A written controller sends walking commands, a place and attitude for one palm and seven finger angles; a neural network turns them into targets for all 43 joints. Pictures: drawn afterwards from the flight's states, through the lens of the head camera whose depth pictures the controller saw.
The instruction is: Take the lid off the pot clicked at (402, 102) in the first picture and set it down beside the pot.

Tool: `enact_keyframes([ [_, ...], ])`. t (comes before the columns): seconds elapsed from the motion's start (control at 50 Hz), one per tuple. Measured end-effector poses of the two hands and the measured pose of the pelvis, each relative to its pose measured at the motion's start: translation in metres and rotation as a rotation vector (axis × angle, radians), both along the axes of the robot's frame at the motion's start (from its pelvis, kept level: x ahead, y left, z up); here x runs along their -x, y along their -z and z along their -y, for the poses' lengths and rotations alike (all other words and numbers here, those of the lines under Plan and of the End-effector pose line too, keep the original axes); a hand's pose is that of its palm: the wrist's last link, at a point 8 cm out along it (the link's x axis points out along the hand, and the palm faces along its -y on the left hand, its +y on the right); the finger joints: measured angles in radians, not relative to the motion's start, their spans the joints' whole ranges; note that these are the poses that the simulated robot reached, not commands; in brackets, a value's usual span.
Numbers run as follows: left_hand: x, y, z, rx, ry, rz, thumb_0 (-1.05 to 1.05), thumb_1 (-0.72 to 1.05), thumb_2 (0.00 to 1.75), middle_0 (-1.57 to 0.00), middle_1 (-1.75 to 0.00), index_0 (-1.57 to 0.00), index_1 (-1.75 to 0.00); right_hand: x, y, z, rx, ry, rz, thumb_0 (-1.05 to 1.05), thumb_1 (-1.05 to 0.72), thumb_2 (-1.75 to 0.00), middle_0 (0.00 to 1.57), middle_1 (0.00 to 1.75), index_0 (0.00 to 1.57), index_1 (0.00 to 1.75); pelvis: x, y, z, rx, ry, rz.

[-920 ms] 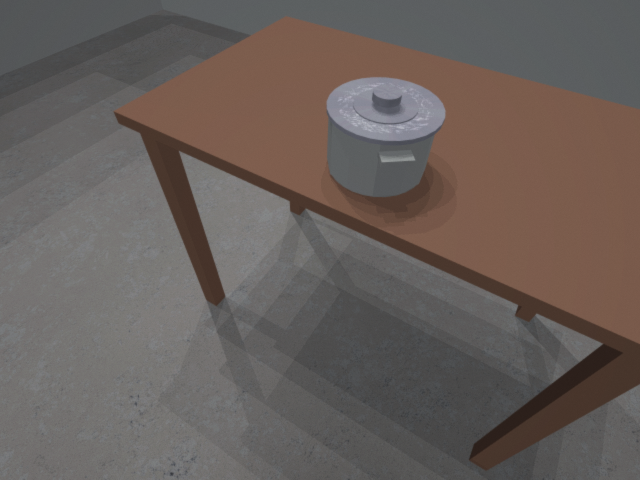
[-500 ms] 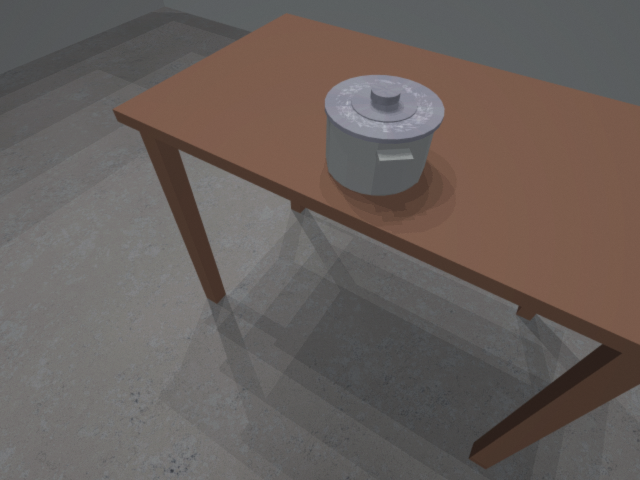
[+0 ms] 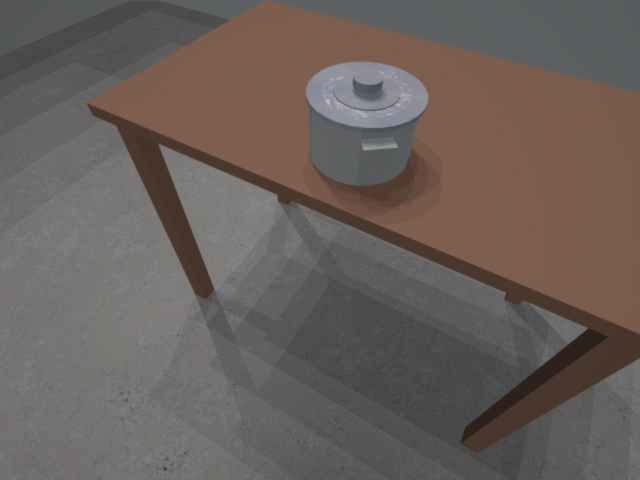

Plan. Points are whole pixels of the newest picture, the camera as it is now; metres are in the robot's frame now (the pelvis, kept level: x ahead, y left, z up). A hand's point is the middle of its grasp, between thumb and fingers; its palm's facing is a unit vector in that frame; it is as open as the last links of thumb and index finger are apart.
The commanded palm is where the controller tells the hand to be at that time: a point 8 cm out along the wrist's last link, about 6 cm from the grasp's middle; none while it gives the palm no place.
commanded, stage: turn to face it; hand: left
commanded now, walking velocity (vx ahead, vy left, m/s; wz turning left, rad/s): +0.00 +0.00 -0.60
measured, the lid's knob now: (367, 81) +0.65 -0.02 +0.16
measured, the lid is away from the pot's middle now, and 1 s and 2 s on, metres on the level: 0.00 0.00 0.00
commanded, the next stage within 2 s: take the last steps up to it in 0.72 s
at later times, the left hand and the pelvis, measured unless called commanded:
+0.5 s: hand out of the picture +0.10 +0.20 -0.17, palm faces -0.16 -0.96 -0.22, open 7.4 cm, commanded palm none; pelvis +0.00 +0.01 -0.01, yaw -14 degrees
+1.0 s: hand (220, 468) +0.16 +0.16 -0.17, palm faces -0.40 -0.89 -0.19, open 7.4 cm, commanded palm none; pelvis +0.01 +0.02 -0.01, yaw -24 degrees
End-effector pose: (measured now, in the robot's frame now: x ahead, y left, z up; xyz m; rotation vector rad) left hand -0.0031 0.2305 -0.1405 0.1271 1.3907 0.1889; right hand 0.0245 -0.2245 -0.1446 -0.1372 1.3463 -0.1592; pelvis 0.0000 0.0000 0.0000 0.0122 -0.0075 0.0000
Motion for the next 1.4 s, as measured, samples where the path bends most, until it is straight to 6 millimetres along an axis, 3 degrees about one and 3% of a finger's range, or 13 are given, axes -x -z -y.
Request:
enact_keyframes([
  [0.18,-0.025,-0.003,-0.001,-0.069,0.052,0.033,0.01,0.90,0.90,-0.20,-0.30,-0.20,-0.29,-0.017,0.015,0.034,0.014,0.051,0.060,0.01,-0.91,-0.90,0.20,0.30,0.20,0.30,0.000,0.013,0.018,-0.007,0.073,-0.006],
  [0.32,-0.044,-0.013,0.002,-0.056,0.113,0.044,0.01,0.90,0.90,-0.20,-0.30,-0.20,-0.29,-0.050,-0.012,0.051,0.074,0.077,0.190,0.01,-0.91,-0.90,0.20,0.30,0.20,0.30,0.002,0.000,0.014,-0.015,0.151,-0.027],
  [0.44,-0.080,-0.008,-0.009,-0.028,0.202,0.093,0.01,0.90,0.90,-0.21,-0.30,-0.21,-0.30,-0.058,-0.033,0.045,0.119,0.122,0.286,0.01,-0.91,-0.90,0.20,0.29,0.20,0.30,0.003,-0.002,-0.004,-0.012,0.219,-0.037],
  [0.5,-0.106,0.001,-0.019,-0.014,0.250,0.136,0.01,0.90,0.90,-0.21,-0.30,-0.21,-0.30,-0.046,-0.034,0.037,0.148,0.141,0.304,0.01,-0.91,-0.90,0.20,0.30,0.20,0.30,0.003,0.005,-0.015,0.005,0.238,-0.038],
  [0.6,-0.148,-0.010,-0.023,-0.016,0.323,0.211,0.01,0.90,0.90,-0.20,-0.30,-0.20,-0.29,-0.004,-0.036,0.019,0.131,0.175,0.208,0.01,-0.91,-0.90,0.20,0.30,0.20,0.30,0.004,-0.002,-0.018,0.005,0.278,-0.025],
  [0.7,-0.178,-0.022,-0.009,-0.023,0.405,0.246,0.01,0.91,0.90,-0.20,-0.30,-0.20,-0.29,0.040,-0.025,0.009,0.092,0.251,0.116,0.01,-0.91,-0.90,0.20,0.30,0.21,0.30,0.002,-0.005,-0.015,0.016,0.327,-0.028],
  [0.76,-0.190,-0.021,0.005,-0.034,0.463,0.269,0.01,0.90,0.90,-0.20,-0.30,-0.20,-0.29,0.066,-0.011,0.010,0.065,0.308,0.074,0.01,-0.91,-0.90,0.20,0.30,0.21,0.30,0.001,0.003,-0.007,0.006,0.349,-0.030],
  [0.82,-0.189,-0.017,0.016,-0.042,0.498,0.259,0.01,0.90,0.90,-0.20,-0.30,-0.20,-0.29,0.088,0.000,0.012,0.061,0.366,0.019,0.01,-0.91,-0.90,0.20,0.30,0.21,0.30,0.002,0.008,-0.007,0.021,0.380,-0.029],
  [0.94,-0.175,-0.009,0.023,0.000,0.514,0.190,0.01,0.90,0.90,-0.20,-0.30,-0.20,-0.30,0.107,-0.011,0.004,0.089,0.428,-0.007,0.01,-0.91,-0.90,0.20,0.30,0.20,0.30,-0.005,0.002,-0.016,0.020,0.413,-0.011],
  [1.04,-0.177,0.008,0.022,0.051,0.520,0.153,0.01,0.90,0.90,-0.21,-0.30,-0.21,-0.30,0.115,-0.014,-0.019,0.101,0.438,-0.009,0.01,-0.91,-0.90,0.20,0.29,0.20,0.30,-0.018,0.008,-0.025,0.025,0.426,-0.002],
  [1.14,-0.187,-0.003,0.026,0.060,0.516,0.162,0.01,0.90,0.90,-0.20,-0.30,-0.20,-0.30,0.121,-0.021,-0.047,0.032,0.452,-0.062,0.01,-0.91,-0.90,0.20,0.29,0.20,0.30,-0.027,-0.004,-0.020,0.008,0.417,-0.008],
  [1.28,-0.195,-0.011,0.038,0.029,0.487,0.215,0.01,0.90,0.90,-0.20,-0.30,-0.20,-0.30,0.113,-0.001,-0.058,-0.065,0.459,-0.099,0.01,-0.91,-0.90,0.20,0.30,0.21,0.30,-0.041,0.001,-0.005,-0.016,0.412,-0.005],
  [1.4,-0.168,-0.017,0.022,-0.011,0.402,0.119,0.01,0.91,0.90,-0.20,-0.30,-0.20,-0.30,0.067,-0.005,-0.034,-0.056,0.428,-0.065,0.01,-0.91,-0.90,0.20,0.30,0.20,0.30,-0.062,-0.009,-0.002,-0.008,0.391,-0.001],
])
